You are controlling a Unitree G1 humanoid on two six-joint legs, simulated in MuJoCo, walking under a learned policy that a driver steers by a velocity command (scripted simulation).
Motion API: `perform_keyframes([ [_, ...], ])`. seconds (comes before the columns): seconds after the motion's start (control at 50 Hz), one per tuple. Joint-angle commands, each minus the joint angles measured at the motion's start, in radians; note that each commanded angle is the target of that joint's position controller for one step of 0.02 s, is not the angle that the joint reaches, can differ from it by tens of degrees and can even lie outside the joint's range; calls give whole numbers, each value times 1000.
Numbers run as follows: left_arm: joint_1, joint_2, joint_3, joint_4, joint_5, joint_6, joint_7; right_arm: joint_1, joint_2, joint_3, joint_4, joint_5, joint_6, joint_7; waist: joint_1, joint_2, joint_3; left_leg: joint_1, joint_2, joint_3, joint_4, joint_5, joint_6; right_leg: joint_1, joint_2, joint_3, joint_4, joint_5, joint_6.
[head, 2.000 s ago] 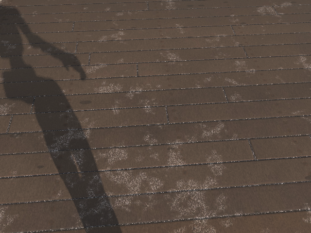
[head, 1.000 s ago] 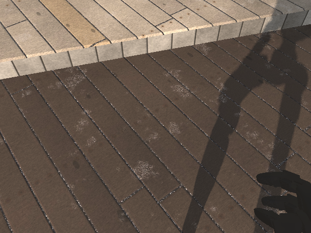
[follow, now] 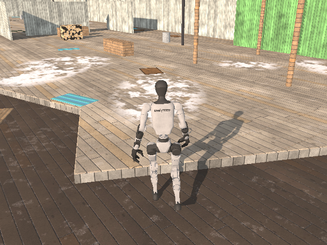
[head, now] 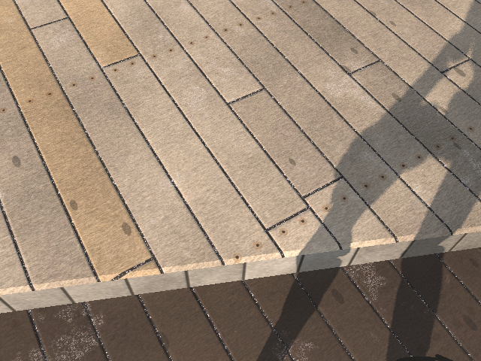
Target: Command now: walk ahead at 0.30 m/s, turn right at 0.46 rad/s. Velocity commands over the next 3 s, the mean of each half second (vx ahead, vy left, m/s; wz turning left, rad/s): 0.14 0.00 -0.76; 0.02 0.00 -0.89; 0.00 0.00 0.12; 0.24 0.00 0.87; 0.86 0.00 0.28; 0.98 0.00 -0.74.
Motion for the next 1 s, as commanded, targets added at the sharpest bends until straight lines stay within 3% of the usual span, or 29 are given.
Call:
perform_keyframes([
  [0.02,65,84,26,-62,29,30,-8,205,-102,-42,3,23,5,-34,-70,116,-320,566,342,-254,-124,776,132,-314,-76,30,101,41,11],
  [0.06,97,53,27,-53,67,75,-15,206,-88,-41,14,44,8,-42,-31,120,-249,375,328,-167,-200,657,140,-233,-90,9,82,56,36],
  [0.08,93,48,31,-59,68,87,-16,178,-99,-47,6,38,6,-43,-14,88,-254,339,320,-138,-225,552,139,-222,-91,-4,65,69,42],
  [0.12,44,33,31,-99,65,102,-21,121,-125,-57,-3,29,9,-48,15,116,-235,299,329,-66,-256,464,160,-263,-113,-25,-8,135,44],
  [0.14,0,38,31,-117,66,106,-25,133,-108,-54,3,28,11,-48,4,102,-207,271,306,-18,-267,437,145,-259,-123,-38,-66,187,35],
  [0.22,-87,28,24,-161,63,117,-48,106,-120,-64,-3,27,24,-46,-1,132,-187,234,281,114,-255,195,100,-158,-117,-100,-309,377,2],
  [0.34,-187,67,44,-237,63,127,-58,159,-177,-100,-4,30,79,-35,-55,118,-135,333,375,125,-107,-37,39,-135,-88,-152,-505,181,-42],
  [0.36,-163,64,47,-235,65,119,-55,177,-182,-105,3,32,90,-36,-46,78,-138,333,361,145,-25,-89,8,-89,-80,-147,-581,203,-56],
  [0.38,-88,105,61,-213,72,102,-45,222,-177,-110,15,24,103,-33,-23,-55,-155,286,300,174,165,-224,-48,4,-108,-31,-699,315,-87],
  [0.4,-86,274,100,-224,68,91,-26,239,-124,-97,-43,23,115,-28,-53,-363,-116,20,113,221,434,-634,-139,79,-345,384,-810,716,-199],
  [0.42,1,311,123,-218,55,92,-26,155,-115,-85,-87,7,132,-34,13,-290,-178,-107,4,-4,608,-767,-160,137,-389,566,-859,761,-329],
  [0.44,-8,282,120,-217,47,98,-20,139,-121,-83,-88,12,134,-34,2,-172,-181,-144,27,-80,655,-689,-158,151,-371,486,-856,649,-334],
  [0.46,-69,242,109,-226,47,108,-14,125,-120,-84,-84,24,125,-36,-24,-116,-146,-134,41,-108,614,-578,-148,102,-312,404,-859,546,-300],
  [0.48,-211,219,106,-298,14,79,3,-1,-168,-114,-104,50,102,-65,-26,-133,-158,-197,0,-161,602,-536,-136,87,-288,450,-872,468,-283],
  [0.5,-274,185,94,-315,3,74,21,-3,-189,-122,-101,34,93,-80,-52,-84,-183,-187,11,-191,574,-465,-124,84,-266,402,-871,433,-239],
  [0.52,-279,183,94,-331,13,74,33,23,-175,-121,-98,34,85,-83,-71,-119,-218,-141,-8,-200,547,-440,-128,51,-262,398,-851,492,-241],
  [0.58,-243,182,104,-340,11,87,48,41,-106,-106,-78,44,74,-75,-67,-63,-266,-74,-56,-195,350,-372,-152,58,-190,351,-808,523,-204],
  [0.62,-241,199,113,-354,9,97,50,31,-90,-101,-74,48,74,-63,-56,-79,-269,-14,-80,-197,246,-331,-162,19,-166,371,-804,455,-193],
  [0.74,-278,209,120,-400,7,113,31,66,-151,-124,-68,61,66,-37,-62,-182,-236,169,-96,-209,-28,-295,-135,-58,-119,498,-794,294,-150],
  [0.76,-295,203,118,-409,1,116,29,105,-164,-132,-56,61,62,-35,-87,-179,-233,255,-78,-198,-143,-221,-121,-95,-90,491,-764,260,-124],
  [0.78,-271,165,106,-414,0,119,29,140,-209,-148,-44,53,64,-38,-83,-123,-253,389,35,-257,-216,-183,-81,-187,-38,445,-677,124,-81],
  [0.8,-233,107,89,-426,-1,119,24,113,-288,-162,-58,26,77,-47,-31,139,-257,485,256,-495,-262,-182,41,-371,94,252,-454,-90,-31],
  [0.82,-223,168,105,-439,8,101,10,76,-269,-159,-78,-10,74,-47,-11,314,-229,416,387,-667,-312,-118,170,-464,81,162,-196,-106,17],
  [0.84,-198,246,126,-411,12,96,1,-1,-203,-142,-119,-5,71,-57,2,235,-208,381,374,-570,-301,-112,172,-458,15,141,-56,-34,45],
  [0.86,-180,255,133,-382,11,101,-3,-48,-159,-132,-136,12,76,-69,5,164,-188,348,295,-438,-278,-143,122,-436,1,117,0,38,58],
  [0.88,-171,224,124,-365,19,108,0,-50,-151,-127,-142,27,81,-77,-2,116,-182,348,241,-370,-253,-135,92,-434,-3,98,58,87,69],
  [0.9,-174,183,107,-369,21,112,-5,-32,-152,-122,-136,36,85,-82,-17,96,-160,346,228,-326,-248,-76,96,-451,-12,78,75,106,78],
  [0.94,-233,126,79,-398,15,108,-9,44,-179,-125,-117,30,93,-82,-61,98,-155,386,215,-269,-245,23,119,-456,-26,28,-11,110,86],
  [1.0,-273,95,56,-418,22,99,-9,87,-219,-138,-105,34,103,-68,-92,161,-207,445,233,-226,-214,120,137,-367,-45,4,-208,53,91],
])
Next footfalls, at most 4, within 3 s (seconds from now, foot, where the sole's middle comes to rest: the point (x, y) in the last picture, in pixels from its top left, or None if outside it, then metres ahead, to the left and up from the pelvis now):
0.38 right None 0.18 -0.13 -0.75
0.78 left None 0.30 0.04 -0.75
1.14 right None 0.07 -0.12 -0.75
1.64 left None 0.25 0.05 -0.75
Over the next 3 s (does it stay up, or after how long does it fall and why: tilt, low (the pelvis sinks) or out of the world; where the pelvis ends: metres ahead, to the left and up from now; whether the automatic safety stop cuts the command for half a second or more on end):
stays up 0.96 -0.16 0.13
